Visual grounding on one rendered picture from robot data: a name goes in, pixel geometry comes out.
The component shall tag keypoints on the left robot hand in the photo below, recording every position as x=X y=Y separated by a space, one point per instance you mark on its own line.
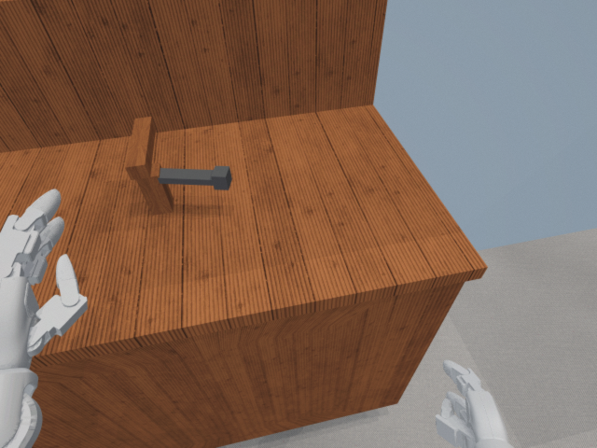
x=25 y=242

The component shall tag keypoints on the tap lever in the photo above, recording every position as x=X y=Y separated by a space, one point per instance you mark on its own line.
x=220 y=177

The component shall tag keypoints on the counter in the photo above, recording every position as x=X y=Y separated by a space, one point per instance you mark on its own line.
x=308 y=291

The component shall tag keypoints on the right robot hand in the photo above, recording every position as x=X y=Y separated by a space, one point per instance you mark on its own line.
x=480 y=418

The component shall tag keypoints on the robot left forearm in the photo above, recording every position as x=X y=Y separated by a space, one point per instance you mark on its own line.
x=20 y=415

